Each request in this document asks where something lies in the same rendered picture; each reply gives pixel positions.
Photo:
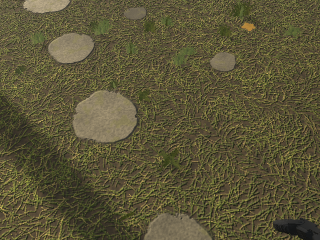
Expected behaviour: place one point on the robot right hand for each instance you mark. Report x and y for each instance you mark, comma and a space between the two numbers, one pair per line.
302, 228

